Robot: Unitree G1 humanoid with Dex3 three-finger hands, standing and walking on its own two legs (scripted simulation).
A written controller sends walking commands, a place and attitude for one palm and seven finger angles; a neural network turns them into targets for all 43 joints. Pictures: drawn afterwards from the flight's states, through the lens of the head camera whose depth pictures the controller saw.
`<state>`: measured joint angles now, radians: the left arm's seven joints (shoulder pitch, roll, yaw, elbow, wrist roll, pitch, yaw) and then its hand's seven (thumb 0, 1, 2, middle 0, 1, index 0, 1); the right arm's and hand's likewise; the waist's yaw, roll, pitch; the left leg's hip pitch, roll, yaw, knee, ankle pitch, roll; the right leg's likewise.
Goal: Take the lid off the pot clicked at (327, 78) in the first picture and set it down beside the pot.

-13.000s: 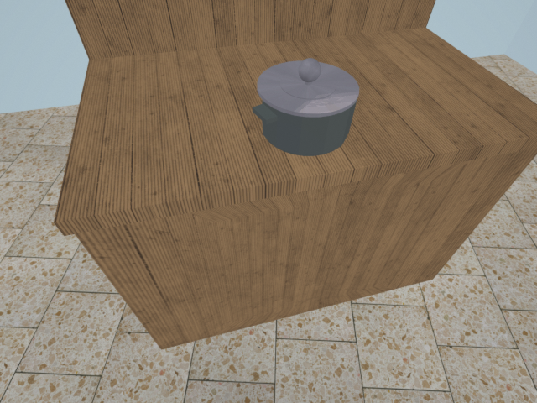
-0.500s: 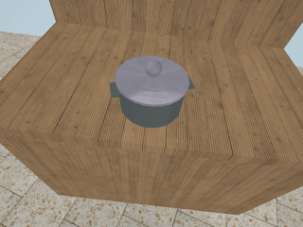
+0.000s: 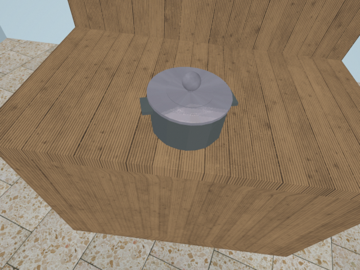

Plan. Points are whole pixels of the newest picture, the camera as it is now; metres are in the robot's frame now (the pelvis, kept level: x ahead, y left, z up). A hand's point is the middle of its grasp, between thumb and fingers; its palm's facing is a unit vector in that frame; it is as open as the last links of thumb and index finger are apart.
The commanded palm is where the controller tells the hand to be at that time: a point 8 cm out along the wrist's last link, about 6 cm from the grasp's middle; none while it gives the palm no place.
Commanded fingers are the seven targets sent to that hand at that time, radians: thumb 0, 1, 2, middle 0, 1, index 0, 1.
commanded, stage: look again from close up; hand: left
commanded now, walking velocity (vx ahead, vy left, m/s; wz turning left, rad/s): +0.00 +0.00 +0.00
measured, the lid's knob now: (191, 81) +0.49 +0.03 +0.16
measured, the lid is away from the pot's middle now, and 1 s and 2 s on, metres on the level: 0.00 0.00 0.00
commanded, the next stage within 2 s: shuffle to correct the standing spot in 0.26 s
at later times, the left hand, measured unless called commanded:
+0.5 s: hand out of the picture -0.03 +0.17 -0.19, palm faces +0.01 -0.99 -0.14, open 7.4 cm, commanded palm none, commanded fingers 0.00 0.90 0.90 -0.20 -0.30 -0.20 -0.30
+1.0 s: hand out of the picture +0.01 +0.12 -0.19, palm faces -0.01 -0.99 -0.17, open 7.3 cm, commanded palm none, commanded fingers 0.00 0.90 0.90 -0.20 -0.30 -0.20 -0.30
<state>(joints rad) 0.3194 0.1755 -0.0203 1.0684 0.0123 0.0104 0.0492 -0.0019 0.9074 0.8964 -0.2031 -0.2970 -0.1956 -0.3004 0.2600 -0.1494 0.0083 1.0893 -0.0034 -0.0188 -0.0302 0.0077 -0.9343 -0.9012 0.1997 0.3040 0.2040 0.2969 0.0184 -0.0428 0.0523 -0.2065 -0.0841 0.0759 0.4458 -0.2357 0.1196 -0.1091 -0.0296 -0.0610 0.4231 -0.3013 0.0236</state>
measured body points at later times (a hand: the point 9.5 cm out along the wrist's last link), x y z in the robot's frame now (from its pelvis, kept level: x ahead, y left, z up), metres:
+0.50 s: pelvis -0.01 +0.01 +0.00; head +0.02 +0.04 +0.45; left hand -0.03 +0.22 -0.17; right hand -0.02 -0.21 -0.15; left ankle +0.01 +0.04 -0.74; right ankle -0.05 -0.13 -0.74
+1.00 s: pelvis -0.01 -0.05 +0.00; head +0.01 -0.03 +0.45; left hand +0.02 +0.17 -0.17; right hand -0.03 -0.27 -0.16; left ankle +0.01 +0.04 -0.74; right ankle -0.03 -0.18 -0.74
